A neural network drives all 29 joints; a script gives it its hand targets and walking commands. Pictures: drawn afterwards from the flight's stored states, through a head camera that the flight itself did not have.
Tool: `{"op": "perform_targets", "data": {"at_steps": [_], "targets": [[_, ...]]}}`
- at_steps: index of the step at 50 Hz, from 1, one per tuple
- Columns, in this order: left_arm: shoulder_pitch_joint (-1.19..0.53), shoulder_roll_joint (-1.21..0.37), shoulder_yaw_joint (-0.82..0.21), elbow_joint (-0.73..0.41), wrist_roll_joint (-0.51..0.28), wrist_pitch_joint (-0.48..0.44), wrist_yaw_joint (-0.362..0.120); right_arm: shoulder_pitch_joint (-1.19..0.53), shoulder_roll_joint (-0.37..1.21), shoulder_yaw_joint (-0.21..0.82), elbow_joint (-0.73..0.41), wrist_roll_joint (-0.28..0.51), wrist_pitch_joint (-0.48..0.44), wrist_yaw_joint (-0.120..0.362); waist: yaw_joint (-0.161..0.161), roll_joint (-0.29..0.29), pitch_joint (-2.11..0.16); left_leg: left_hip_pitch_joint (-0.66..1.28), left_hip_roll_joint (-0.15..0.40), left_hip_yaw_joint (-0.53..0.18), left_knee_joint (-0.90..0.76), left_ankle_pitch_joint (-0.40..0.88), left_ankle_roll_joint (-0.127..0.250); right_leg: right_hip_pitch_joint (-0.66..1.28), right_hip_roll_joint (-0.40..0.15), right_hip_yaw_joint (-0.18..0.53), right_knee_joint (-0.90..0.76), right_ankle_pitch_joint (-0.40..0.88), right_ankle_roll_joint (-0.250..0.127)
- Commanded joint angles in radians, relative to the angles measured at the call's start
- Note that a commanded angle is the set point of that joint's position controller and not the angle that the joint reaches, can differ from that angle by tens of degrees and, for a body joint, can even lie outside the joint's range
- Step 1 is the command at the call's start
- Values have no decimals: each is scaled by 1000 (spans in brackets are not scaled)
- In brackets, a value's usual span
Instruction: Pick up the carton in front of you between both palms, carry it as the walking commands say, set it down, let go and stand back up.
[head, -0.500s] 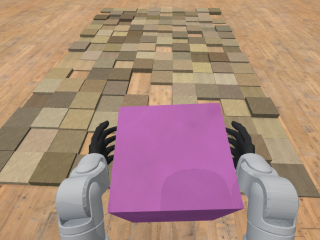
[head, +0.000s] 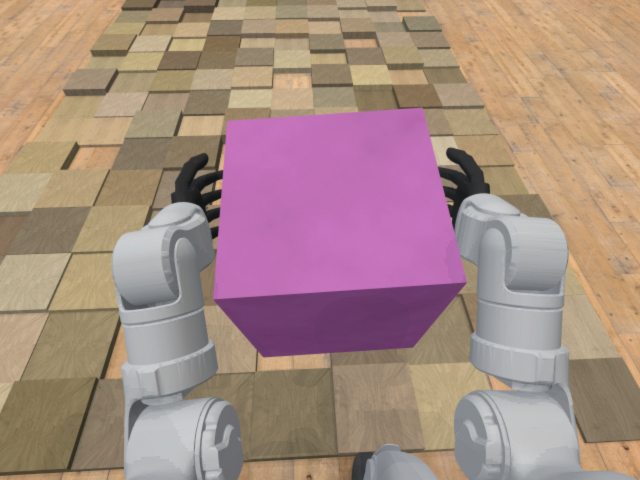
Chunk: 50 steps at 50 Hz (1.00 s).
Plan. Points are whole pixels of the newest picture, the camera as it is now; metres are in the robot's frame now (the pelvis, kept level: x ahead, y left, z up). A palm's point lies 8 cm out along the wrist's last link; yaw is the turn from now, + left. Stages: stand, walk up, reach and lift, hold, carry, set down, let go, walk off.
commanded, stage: carry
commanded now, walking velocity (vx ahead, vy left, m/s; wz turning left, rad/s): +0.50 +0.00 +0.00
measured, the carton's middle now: (332, 249) +0.37 -0.01 +0.09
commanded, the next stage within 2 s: none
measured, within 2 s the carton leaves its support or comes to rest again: neither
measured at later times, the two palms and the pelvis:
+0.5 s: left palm (230, 69) +0.73 +0.15 +0.14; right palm (406, 71) +0.70 -0.15 +0.15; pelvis +0.35 +0.02 +0.01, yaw -1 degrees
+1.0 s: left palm out of the picture +1.03 +0.13 +0.18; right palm out of the picture +1.04 -0.17 +0.19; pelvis +0.68 -0.03 +0.05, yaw +0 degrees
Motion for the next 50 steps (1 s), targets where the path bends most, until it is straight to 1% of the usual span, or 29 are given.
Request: {"op": "perform_targets", "data": {"at_steps": [1, 2, 3, 4, 5, 7, 10, 11, 12, 15, 17, 18, 19, 20, 21, 22, 25, 28, 30, 36, 37, 40, 42, 43, 44, 45, 46, 48, 50], "targets": [[-610, -769, -612, 47, -242, 0, -74, -621, 787, 588, -50, 293, -3, 105, 54, 110, -378, 68, 120, -3, 345, 1068, 74, 417, 137, -127, -150, 135, -32], [-542, -795, -608, 31, -270, -5, -79, -637, 805, 601, -71, 298, 2, 101, 147, -16, -497, -146, 93, 7, 580, 830, 35, 751, 53, -43, -158, 204, -56], [-617, -808, -634, -20, -280, -8, -82, -677, 846, 598, -56, 289, 2, 101, 123, -184, -501, -445, 38, -43, 764, 158, 16, 999, -198, 272, -104, 656, -79], [-583, -797, -610, 54, -266, -9, -83, -652, 862, 605, -63, 293, 3, 101, 142, -339, -578, -720, -87, -124, 1006, -109, -10, 1141, -312, 530, -111, 809, -248], [-553, -826, -624, 21, -281, -16, -89, -592, 829, 574, -64, 255, 0, 98, 181, -297, -590, -866, -69, -198, 1116, -95, 10, 1193, -318, 551, -144, 657, -286], [-692, -950, -694, -122, -351, -35, -110, -659, 905, 587, -162, 246, -28, 93, 171, -34, -526, -933, -6, -225, 1068, -46, 26, 1103, -289, 493, -164, 437, -199], [-664, -966, -773, -216, -388, -69, -129, -522, 850, 571, -174, 164, -65, 89, 112, -36, -460, -900, 35, -194, 958, 9, 45, 912, -282, 424, -231, 237, -143], [-660, -963, -785, -255, -401, -81, -131, -545, 845, 595, -238, 177, -79, 87, 132, -51, -456, -929, 35, -164, 944, 35, 46, 934, -271, 393, -248, 241, -150], [-646, -921, -792, -283, -397, -90, -132, -489, 855, 622, -214, 160, -80, 84, 145, -142, -431, -944, 39, -138, 911, 47, 50, 891, -259, 355, -261, 281, -149], [-571, -879, -820, -239, -412, -83, -138, -446, 765, 631, -244, 153, -95, 71, 129, -70, -375, -758, 1, -80, 485, 172, 61, 777, -146, 164, -279, 473, -108], [-518, -861, -820, -203, -418, -79, -135, -452, 720, 639, -293, 169, -93, 68, 68, -132, -403, -422, -95, 26, 263, 362, 65, 668, -112, 45, -224, 772, -39], [-505, -791, -797, -238, -394, -80, -129, -417, 714, 641, -248, 187, -76, 70, 12, -193, -468, -234, -123, 35, 230, 409, 68, 628, -125, 19, -132, 856, -33], [-527, -808, -801, -199, -392, -67, -125, -435, 731, 653, -252, 208, -73, 76, -70, -173, -547, -12, -123, 26, 184, 486, 71, 585, -94, -35, 70, 809, 6], [-504, -760, -779, -179, -362, -63, -121, -436, 707, 674, -242, 217, -64, 81, -104, -40, -561, 134, -85, -44, 119, 434, 71, 455, -58, 10, 281, 540, 13], [-484, -756, -745, -202, -341, -52, -114, -456, 709, 667, -236, 225, -57, 83, -43, 288, -667, 271, 262, -676, -7, 405, 193, 218, 103, 51, 590, -158, 71], [-466, -711, -698, -112, -305, -33, -98, -482, 693, 669, -224, 266, -41, 86, -40, 354, -691, 365, 297, -849, -46, 392, 270, 83, 136, 207, 812, -315, 46], [-457, -752, -627, -112, -236, -28, -85, -559, 830, 713, -210, 352, -28, 121, -34, 51, -530, 198, 256, -672, 4, 563, 261, -81, 57, 185, 835, -241, 18], [-495, -807, -641, -103, -202, -42, -92, -710, 910, 773, -296, 424, -53, 151, -18, 64, -497, 146, 238, -552, -45, 504, 222, -93, 27, 170, 645, -218, 13], [-465, -750, -619, -67, -156, -42, -72, -638, 885, 758, -222, 423, -48, 154, -32, 76, -487, 136, 225, -483, -83, 428, 245, -82, 36, 145, 445, -318, 42], [-481, -720, -622, -45, -163, -20, -57, -589, 816, 662, -121, 363, -10, 131, -50, 93, -415, 165, 173, -289, -42, 818, 198, -67, 57, 34, 106, -51, 52], [-490, -723, -625, -49, -178, -6, -61, -583, 798, 650, -135, 364, -12, 128, -52, 173, -418, 168, 179, -291, -34, 832, 191, -39, 48, 44, 47, -31, 51], [-510, -726, -612, 16, -193, 13, -64, -580, 767, 598, -58, 323, 4, 120, -30, 209, -347, 135, 166, -231, -45, 752, 160, 46, 61, -2, -64, 30, 31], [-509, -726, -595, 58, -202, 20, -72, -576, 789, 591, -23, 311, 12, 117, 2, 130, -365, 38, 147, -186, 77, 787, 138, 251, 113, -55, -178, 25, 17], [-537, -743, -586, 53, -215, 18, -73, -600, 793, 583, -29, 307, 12, 115, 50, 98, -368, -73, 111, -131, 182, 786, 103, 422, 106, -42, -188, 49, 5], [-488, -732, -573, 93, -204, 21, -73, -614, 774, 565, 23, 283, 20, 106, 84, 45, -422, -257, 63, -88, 362, 555, 59, 658, 2, 125, -197, 61, -29], [-507, -753, -575, 134, -230, 22, -77, -605, 799, 551, 24, 277, 18, 101, 99, -155, -400, -537, -66, -55, 604, 143, 16, 799, -228, 512, -267, 255, -124], [-535, -740, -570, 113, -222, 19, -75, -566, 790, 532, 43, 232, 27, 98, 91, -219, -454, -625, -75, -198, 763, -45, 18, 843, -324, 656, -267, 127, -226], [-555, -845, -580, 137, -254, 0, -86, -590, 845, 522, 71, 223, 21, 97, 90, -90, -371, -718, -11, -226, 761, 3, 32, 767, -275, 562, -291, 202, -197], [-637, -953, -637, 92, -299, -30, -113, -564, 912, 543, 74, 199, -15, 104, 61, -63, -361, -710, 39, -236, 651, 97, 11, 712, -245, 476, -348, 105, -137]]}}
